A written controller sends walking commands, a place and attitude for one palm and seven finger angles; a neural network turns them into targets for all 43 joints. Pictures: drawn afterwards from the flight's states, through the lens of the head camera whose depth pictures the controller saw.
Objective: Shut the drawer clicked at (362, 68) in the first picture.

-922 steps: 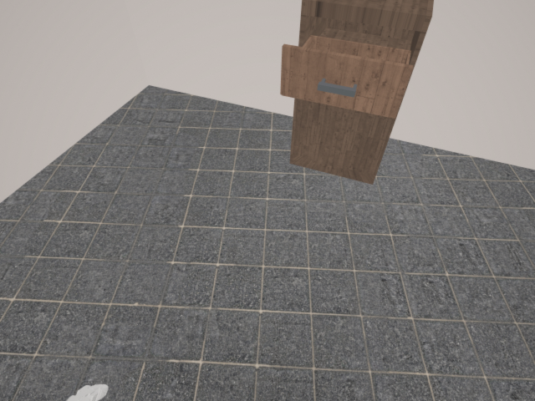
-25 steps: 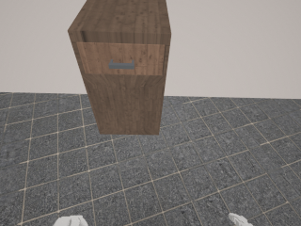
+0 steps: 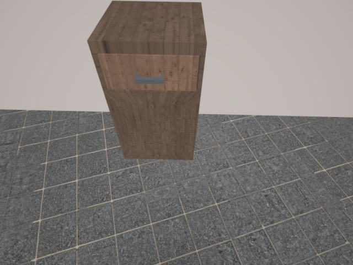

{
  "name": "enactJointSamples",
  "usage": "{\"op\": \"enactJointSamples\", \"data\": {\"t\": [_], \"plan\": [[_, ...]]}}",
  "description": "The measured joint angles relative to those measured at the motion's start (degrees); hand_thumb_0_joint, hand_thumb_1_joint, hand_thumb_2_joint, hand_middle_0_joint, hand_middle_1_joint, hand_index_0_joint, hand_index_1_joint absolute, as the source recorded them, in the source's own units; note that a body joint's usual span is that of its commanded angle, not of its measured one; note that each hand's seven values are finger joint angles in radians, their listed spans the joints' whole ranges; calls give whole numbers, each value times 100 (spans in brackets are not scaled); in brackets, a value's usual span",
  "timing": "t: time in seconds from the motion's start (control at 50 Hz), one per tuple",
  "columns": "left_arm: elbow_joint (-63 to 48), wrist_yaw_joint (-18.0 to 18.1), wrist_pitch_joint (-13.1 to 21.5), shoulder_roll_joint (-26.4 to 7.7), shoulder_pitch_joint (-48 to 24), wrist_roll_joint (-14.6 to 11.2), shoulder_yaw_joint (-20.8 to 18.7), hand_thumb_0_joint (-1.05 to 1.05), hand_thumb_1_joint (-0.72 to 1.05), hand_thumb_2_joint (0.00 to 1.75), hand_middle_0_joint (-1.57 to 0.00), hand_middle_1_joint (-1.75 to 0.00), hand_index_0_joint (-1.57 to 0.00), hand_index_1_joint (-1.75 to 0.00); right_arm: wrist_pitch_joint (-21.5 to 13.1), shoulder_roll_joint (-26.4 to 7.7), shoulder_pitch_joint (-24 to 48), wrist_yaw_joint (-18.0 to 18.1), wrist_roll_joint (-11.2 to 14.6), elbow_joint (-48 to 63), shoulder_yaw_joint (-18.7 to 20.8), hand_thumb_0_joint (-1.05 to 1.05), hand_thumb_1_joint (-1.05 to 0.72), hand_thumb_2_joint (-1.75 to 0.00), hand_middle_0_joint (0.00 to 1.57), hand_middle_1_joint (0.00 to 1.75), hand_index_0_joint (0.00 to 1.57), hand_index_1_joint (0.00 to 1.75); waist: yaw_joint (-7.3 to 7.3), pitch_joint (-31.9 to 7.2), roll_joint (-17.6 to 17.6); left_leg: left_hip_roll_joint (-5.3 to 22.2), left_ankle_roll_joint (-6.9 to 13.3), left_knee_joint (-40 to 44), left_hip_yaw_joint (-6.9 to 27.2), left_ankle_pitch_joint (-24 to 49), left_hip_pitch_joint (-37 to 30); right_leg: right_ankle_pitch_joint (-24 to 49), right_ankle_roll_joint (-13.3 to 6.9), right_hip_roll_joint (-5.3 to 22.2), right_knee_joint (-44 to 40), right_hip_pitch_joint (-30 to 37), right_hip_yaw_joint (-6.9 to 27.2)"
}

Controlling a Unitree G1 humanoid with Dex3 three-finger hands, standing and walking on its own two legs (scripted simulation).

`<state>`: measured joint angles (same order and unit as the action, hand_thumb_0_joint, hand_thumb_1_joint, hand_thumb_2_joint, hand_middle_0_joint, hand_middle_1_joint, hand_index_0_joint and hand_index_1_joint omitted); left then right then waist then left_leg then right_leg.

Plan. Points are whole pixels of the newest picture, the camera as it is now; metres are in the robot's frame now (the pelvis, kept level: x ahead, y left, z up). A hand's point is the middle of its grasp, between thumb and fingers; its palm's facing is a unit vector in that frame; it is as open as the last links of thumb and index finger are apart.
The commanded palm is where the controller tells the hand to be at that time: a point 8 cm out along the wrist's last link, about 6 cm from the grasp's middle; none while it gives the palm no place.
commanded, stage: let the arm hang, fingers relaxed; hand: left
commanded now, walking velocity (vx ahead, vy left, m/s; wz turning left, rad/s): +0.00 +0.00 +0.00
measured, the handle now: (149, 77) +0.85 +0.17 -0.08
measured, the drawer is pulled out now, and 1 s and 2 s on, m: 0.00 0.00 0.00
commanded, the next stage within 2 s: look to check the result in 0.36 s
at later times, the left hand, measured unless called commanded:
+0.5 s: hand out of the picture +0.01 +0.16 -0.18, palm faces +0.01 -0.98 -0.18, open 7.4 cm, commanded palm none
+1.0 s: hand out of the picture +0.03 +0.15 -0.17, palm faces +0.01 -0.98 -0.19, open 7.4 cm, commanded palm none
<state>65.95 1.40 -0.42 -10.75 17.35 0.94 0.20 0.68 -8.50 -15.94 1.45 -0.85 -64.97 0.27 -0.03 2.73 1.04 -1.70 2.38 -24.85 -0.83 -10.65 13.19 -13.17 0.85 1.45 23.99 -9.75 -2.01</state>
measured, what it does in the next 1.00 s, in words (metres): stands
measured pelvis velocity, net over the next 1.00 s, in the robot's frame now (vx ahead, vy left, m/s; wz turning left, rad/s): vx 0.02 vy -0.02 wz -0.01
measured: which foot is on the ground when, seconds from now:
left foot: down 0.00-1.00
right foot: down 0.00-1.00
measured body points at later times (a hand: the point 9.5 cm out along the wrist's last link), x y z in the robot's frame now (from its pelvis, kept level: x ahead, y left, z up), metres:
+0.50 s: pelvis +0.01 -0.01 +0.00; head +0.02 -0.01 +0.45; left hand +0.01 +0.21 -0.16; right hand -0.01 -0.23 -0.16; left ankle +0.03 +0.09 -0.74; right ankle +0.00 -0.13 -0.74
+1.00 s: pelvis +0.02 -0.02 +0.00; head +0.03 -0.03 +0.45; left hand +0.03 +0.20 -0.16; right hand +0.02 -0.25 -0.16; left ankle +0.03 +0.09 -0.74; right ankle +0.00 -0.13 -0.74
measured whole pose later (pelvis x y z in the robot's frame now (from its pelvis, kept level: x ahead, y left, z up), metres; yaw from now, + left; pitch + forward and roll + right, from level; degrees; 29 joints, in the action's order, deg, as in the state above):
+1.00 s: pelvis +0.02 -0.02 +0.00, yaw -1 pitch -1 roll +0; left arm 65.5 1.7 0.8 -8.6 15.0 0.8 -0.3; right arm -0.3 -8.8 -14.4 2.3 -0.9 -66.1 0.6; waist 0.3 2.0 0.5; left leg 0.0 0.4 -23.1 -0.8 -11.7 9.9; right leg -14.3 -0.9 -0.3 22.6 -6.9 -1.9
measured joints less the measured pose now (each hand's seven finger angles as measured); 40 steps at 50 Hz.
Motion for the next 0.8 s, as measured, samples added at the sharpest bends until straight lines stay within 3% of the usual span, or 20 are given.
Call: {"op": "enactJointSamples", "data": {"t": [0.16,0.8], "plan": [[-109,45,74,271,-250,15,9,1,91,90,-22,-32,-22,-32,-59,54,53,39,-15,-66,17,1,-92,-90,20,30,20,30,34,-128,-66,16,-29,38,-28,-31,-112,-51,-17,-14,21,71,32],[-2,29,88,265,-143,-16,-44,1,91,90,-20,-30,-20,-30,-97,26,60,87,0,-123,32,1,-91,-90,20,30,20,30,32,-29,-57,137,-155,132,-12,-106,-259,-105,-135,-139,-100,218,25]]}}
